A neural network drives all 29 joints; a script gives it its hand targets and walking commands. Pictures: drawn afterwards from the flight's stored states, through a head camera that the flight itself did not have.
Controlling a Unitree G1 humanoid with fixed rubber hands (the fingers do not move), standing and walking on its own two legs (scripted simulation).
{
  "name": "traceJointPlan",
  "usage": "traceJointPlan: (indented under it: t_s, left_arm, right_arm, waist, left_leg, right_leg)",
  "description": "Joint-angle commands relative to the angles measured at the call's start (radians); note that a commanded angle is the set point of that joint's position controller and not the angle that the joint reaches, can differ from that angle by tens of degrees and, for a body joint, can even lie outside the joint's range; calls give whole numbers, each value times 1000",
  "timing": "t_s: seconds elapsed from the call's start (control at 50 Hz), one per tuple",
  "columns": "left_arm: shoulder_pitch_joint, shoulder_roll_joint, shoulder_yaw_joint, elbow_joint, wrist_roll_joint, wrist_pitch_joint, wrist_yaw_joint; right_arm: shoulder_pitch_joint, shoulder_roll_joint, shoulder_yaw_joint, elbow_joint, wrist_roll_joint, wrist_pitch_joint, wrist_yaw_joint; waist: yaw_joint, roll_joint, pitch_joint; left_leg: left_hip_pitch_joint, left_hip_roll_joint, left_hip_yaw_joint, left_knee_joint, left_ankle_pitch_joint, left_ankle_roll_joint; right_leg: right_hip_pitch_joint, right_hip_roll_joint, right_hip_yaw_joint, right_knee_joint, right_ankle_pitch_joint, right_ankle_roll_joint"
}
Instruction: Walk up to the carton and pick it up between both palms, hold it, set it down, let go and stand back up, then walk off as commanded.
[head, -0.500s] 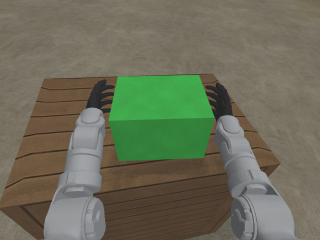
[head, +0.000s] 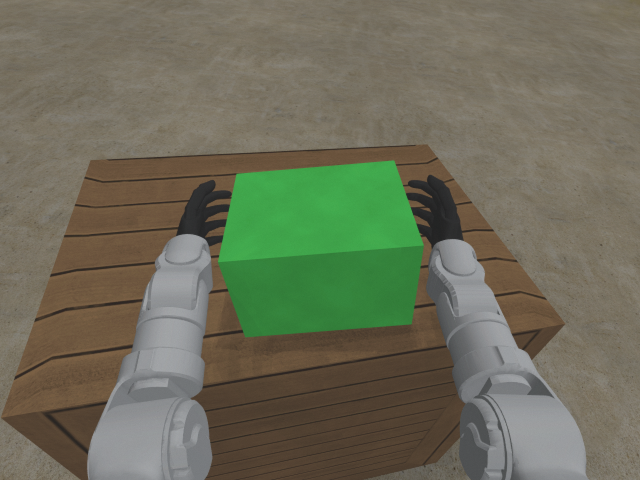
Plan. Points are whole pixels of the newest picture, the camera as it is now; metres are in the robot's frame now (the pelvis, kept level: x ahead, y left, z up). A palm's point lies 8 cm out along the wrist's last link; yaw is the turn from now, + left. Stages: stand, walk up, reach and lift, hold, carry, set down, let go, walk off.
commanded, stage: set down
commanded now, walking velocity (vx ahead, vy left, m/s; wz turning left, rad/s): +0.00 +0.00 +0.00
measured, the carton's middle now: (321, 246) +0.43 +0.01 +0.09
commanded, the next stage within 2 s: none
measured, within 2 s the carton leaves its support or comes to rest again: rests again in 1.82 s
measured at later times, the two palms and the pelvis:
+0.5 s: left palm (207, 240) +0.41 +0.17 +0.10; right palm (446, 243) +0.41 -0.15 +0.12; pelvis +0.01 +0.00 +0.00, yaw +0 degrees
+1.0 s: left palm (211, 242) +0.42 +0.16 +0.09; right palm (442, 243) +0.42 -0.16 +0.11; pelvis +0.02 -0.01 +0.00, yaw +0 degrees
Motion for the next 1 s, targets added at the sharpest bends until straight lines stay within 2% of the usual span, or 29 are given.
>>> traceJointPlan:
  t_s: [0.0, 0.08, 0.1, 0.14, 0.18, 0.24, 0.32, 0.34, 0.38, 0.4, 0.42, 0.44, 0.46, 0.5, 0.56, 0.58, 0.64, 0.66, 0.68, 0.7, 0.76, 0.8, 0.82, 0.84, 0.86, 0.88, 0.9, 0.94, 0.98]
  left_arm:
    - [-813, -514, -344, -106, -48, -152, -124]
    - [-752, -471, -268, -28, -2, -151, -137]
    - [-770, -480, -277, -36, -13, -159, -138]
    - [-792, -478, -281, -22, -31, -177, -136]
    - [-797, -477, -278, -35, -14, -188, -124]
    - [-833, -493, -299, -52, -31, -210, -116]
    - [-841, -465, -251, 28, -16, -212, -124]
    - [-853, -473, -277, 6, -27, -225, -122]
    - [-809, -461, -248, 30, 1, -231, -125]
    - [-812, -463, -257, 17, -7, -237, -123]
    - [-813, -447, -240, 44, 7, -234, -125]
    - [-800, -453, -233, 50, 7, -231, -125]
    - [-794, -451, -234, 55, -4, -228, -127]
    - [-788, -445, -222, 49, 11, -234, -133]
    - [-804, -435, -217, 59, 15, -245, -134]
    - [-804, -443, -224, 57, 8, -250, -135]
    - [-807, -443, -229, 65, 9, -266, -131]
    - [-793, -422, -210, 85, 19, -258, -134]
    - [-785, -441, -214, 82, 20, -260, -133]
    - [-752, -434, -206, 97, 22, -255, -136]
    - [-766, -445, -217, 80, 28, -259, -137]
    - [-754, -427, -195, 93, 38, -267, -139]
    - [-756, -439, -206, 92, 39, -270, -140]
    - [-762, -438, -185, 114, 42, -272, -142]
    - [-763, -427, -183, 109, 50, -274, -142]
    - [-757, -431, -182, 117, 52, -276, -142]
    - [-755, -444, -202, 99, 41, -282, -142]
    - [-751, -427, -181, 126, 52, -285, -148]
    - [-740, -432, -175, 133, 53, -288, -151]
  right_arm:
    - [-715, 475, 100, -101, -58, -119, 154]
    - [-663, 464, 69, -43, -93, -107, 159]
    - [-702, 479, 73, -87, -97, -119, 159]
    - [-709, 487, 54, -72, -99, -125, 163]
    - [-697, 488, 58, -62, -110, -128, 174]
    - [-700, 489, 41, -39, -118, -139, 175]
    - [-731, 499, 14, -54, -136, -139, 176]
    - [-723, 511, 21, -54, -142, -146, 177]
    - [-708, 512, 31, -49, -145, -144, 178]
    - [-711, 517, 28, -48, -148, -150, 177]
    - [-689, 500, -2, -11, -157, -141, 180]
    - [-688, 498, 7, -16, -151, -140, 185]
    - [-674, 496, -11, -22, -166, -140, 181]
    - [-675, 496, 4, -29, -166, -140, 180]
    - [-670, 517, 5, -35, -176, -140, 179]
    - [-675, 522, 8, -36, -172, -143, 182]
    - [-657, 518, -16, -17, -185, -147, 184]
    - [-654, 511, -11, -12, -188, -141, 184]
    - [-646, 512, -15, -11, -182, -144, 183]
    - [-646, 517, -11, -19, -182, -147, 186]
    - [-643, 513, -37, -17, -194, -148, 187]
    - [-640, 522, -11, -31, -190, -148, 187]
    - [-626, 528, -28, -15, -201, -152, 184]
    - [-636, 540, -29, -16, -206, -149, 183]
    - [-609, 536, -35, 9, -218, -143, 186]
    - [-617, 535, -24, -17, -219, -145, 184]
    - [-611, 539, -32, -17, -219, -155, 184]
    - [-621, 543, -41, -18, -223, -155, 183]
    - [-610, 542, -56, -6, -232, -156, 184]
  waist:
    - [-6, 102, -513]
    - [5, 56, -440]
    - [5, 51, -474]
    - [-3, 53, -502]
    - [8, 70, -495]
    - [-9, 78, -512]
    - [7, 71, -503]
    - [-9, 74, -529]
    - [12, 64, -512]
    - [6, 71, -529]
    - [1, 74, -500]
    - [16, 73, -491]
    - [-7, 62, -510]
    - [9, 68, -477]
    - [-2, 54, -520]
    - [9, 57, -531]
    - [-4, 78, -519]
    - [9, 62, -505]
    - [3, 73, -508]
    - [21, 65, -496]
    - [-4, 89, -492]
    - [30, 77, -509]
    - [1, 65, -520]
    - [22, 62, -509]
    - [7, 60, -478]
    - [19, 51, -496]
    - [2, 60, -528]
    - [16, 58, -497]
    - [7, 73, -487]
  left_leg:
    - [486, 85, -108, 15, 474, -153]
    - [412, 67, -73, -18, 412, -125]
    - [408, 68, -77, -13, 414, -121]
    - [409, 70, -82, -13, 384, -123]
    - [440, 76, -88, 2, 461, -134]
    - [462, 87, -98, 10, 488, -142]
    - [381, 69, -73, -8, 402, -120]
    - [400, 68, -75, 3, 430, -126]
    - [386, 68, -66, 5, 460, -123]
    - [399, 72, -74, 13, 494, -124]
    - [410, 76, -74, 10, 492, -128]
    - [419, 81, -76, 11, 514, -131]
    - [413, 77, -79, 22, 512, -128]
    - [397, 76, -71, 18, 513, -126]
    - [373, 66, -65, 19, 492, -117]
    - [387, 73, -70, 28, 527, -122]
    - [403, 78, -78, 40, 575, -129]
    - [391, 78, -68, 33, 549, -123]
    - [393, 75, -70, 31, 550, -123]
    - [389, 78, -71, 36, 565, -122]
    - [400, 81, -83, 45, 594, -131]
    - [376, 76, -69, 51, 585, -123]
    - [383, 80, -73, 55, 605, -126]
    - [369, 76, -67, 52, 575, -122]
    - [361, 76, -72, 44, 571, -120]
    - [356, 76, -67, 46, 575, -120]
    - [383, 78, -72, 52, 604, -124]
    - [353, 74, -64, 53, 584, -123]
    - [336, 73, -68, 45, 564, -120]
  right_leg:
    - [-128, 30, -88, -37, 92, 8]
    - [-66, 10, -78, -36, 132, 18]
    - [-67, 13, -78, -24, 156, 26]
    - [-72, 14, -86, -19, 151, 26]
    - [-92, 21, -83, -17, 151, 26]
    - [-117, 22, -86, -25, 144, 19]
    - [-90, 5, -72, -17, 142, 25]
    - [-93, 8, -74, -9, 175, 30]
    - [-81, 4, -66, -3, 217, 32]
    - [-79, 7, -73, 3, 248, 34]
    - [-96, 11, -73, -10, 204, 29]
    - [-102, 14, -75, -9, 184, 29]
    - [-102, 10, -77, -9, 219, 31]
    - [-100, 4, -71, -2, 229, 34]
    - [-73, 0, -63, 11, 280, 39]
    - [-90, 2, -62, 16, 284, 40]
    - [-114, 6, -71, 11, 287, 36]
    - [-116, -1, -63, 4, 270, 35]
    - [-106, 1, -69, 11, 287, 38]
    - [-108, 0, -64, 11, 289, 43]
    - [-123, 8, -74, 15, 283, 38]
    - [-124, -3, -62, 23, 321, 45]
    - [-118, 3, -67, 26, 329, 39]
    - [-116, -4, -61, 22, 325, 42]
    - [-103, -4, -62, 24, 326, 45]
    - [-95, -4, -62, 34, 341, 48]
    - [-107, 0, -67, 29, 344, 45]
    - [-115, -7, -63, 31, 346, 48]
    - [-106, -6, -66, 33, 348, 48]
